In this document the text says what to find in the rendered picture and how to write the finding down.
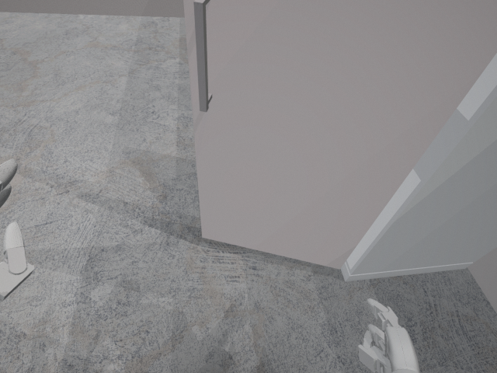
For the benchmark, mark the handle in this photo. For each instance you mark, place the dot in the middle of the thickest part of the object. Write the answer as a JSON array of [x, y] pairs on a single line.
[[201, 53]]

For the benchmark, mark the fridge door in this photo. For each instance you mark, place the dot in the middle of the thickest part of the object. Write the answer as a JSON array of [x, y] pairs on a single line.
[[320, 109]]

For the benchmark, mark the right robot hand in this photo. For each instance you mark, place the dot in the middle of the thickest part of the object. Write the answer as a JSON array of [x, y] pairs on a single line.
[[395, 350]]

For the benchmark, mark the left robot hand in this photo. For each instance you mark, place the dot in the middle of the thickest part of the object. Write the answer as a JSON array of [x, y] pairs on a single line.
[[15, 269]]

